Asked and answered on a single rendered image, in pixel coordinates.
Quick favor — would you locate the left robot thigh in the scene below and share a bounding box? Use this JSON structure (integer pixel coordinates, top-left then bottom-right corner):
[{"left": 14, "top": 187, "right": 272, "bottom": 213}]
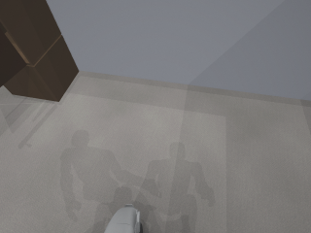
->
[{"left": 104, "top": 207, "right": 141, "bottom": 233}]

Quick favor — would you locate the cupboard door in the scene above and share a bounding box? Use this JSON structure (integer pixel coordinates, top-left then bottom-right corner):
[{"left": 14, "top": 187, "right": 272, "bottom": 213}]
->
[{"left": 0, "top": 28, "right": 27, "bottom": 87}]

